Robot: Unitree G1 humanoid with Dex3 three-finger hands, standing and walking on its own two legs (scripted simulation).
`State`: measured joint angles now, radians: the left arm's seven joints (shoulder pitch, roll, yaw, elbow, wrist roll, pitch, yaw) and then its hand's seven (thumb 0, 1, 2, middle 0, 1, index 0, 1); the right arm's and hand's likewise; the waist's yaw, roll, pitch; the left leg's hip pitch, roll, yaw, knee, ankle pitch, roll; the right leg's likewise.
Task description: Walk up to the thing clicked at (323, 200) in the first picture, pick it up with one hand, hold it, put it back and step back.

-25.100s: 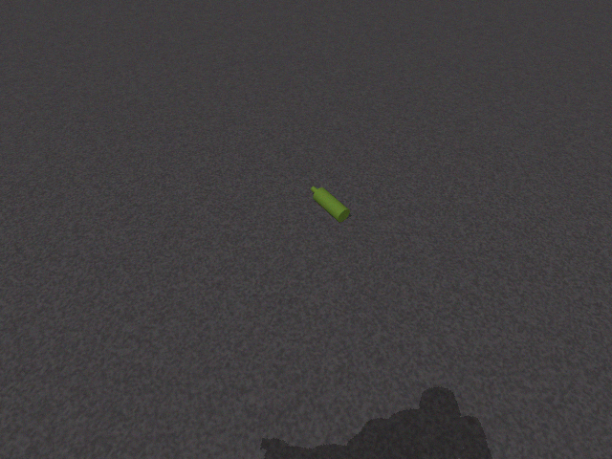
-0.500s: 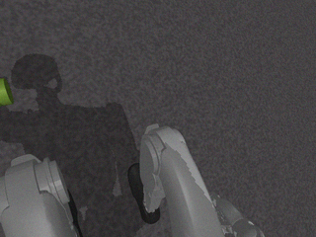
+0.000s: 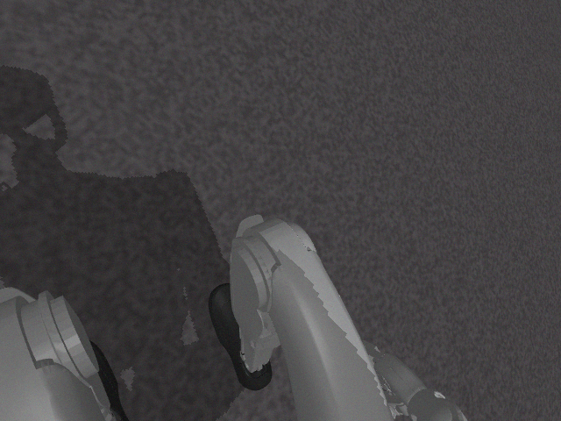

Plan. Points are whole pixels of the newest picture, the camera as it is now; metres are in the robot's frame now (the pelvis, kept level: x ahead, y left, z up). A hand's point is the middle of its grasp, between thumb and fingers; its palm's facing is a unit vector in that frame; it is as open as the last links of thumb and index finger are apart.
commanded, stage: rest palm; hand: left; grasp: from above
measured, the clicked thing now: out of the picture +0.45 +0.39 -0.27
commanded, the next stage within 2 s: close in 0.82 s
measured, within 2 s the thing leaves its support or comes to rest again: neither
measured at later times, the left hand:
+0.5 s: hand out of the picture +0.43 +0.36 -0.24, palm faces -0.44 -0.12 -0.89, open 14.2 cm
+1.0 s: hand out of the picture +0.42 +0.37 -0.24, palm faces -0.47 -0.15 -0.87, open 13.8 cm
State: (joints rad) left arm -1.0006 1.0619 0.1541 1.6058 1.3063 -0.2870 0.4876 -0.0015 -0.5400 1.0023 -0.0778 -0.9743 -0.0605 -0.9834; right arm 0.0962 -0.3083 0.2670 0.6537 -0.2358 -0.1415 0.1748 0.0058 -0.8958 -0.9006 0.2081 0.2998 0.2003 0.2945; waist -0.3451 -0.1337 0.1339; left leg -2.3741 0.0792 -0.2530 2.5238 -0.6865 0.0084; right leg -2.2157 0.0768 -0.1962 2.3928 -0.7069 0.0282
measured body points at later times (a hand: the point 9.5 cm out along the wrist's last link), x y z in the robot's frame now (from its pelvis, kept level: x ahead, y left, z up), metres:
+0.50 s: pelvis +0.00 +0.00 +0.00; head +0.26 +0.14 +0.33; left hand +0.45 +0.37 -0.19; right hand +0.08 -0.25 -0.06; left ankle +0.07 +0.13 -0.27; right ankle +0.10 -0.11 -0.27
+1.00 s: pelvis +0.00 +0.00 +0.00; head +0.26 +0.14 +0.33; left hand +0.44 +0.37 -0.19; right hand +0.08 -0.25 -0.07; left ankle +0.07 +0.13 -0.27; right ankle +0.10 -0.11 -0.27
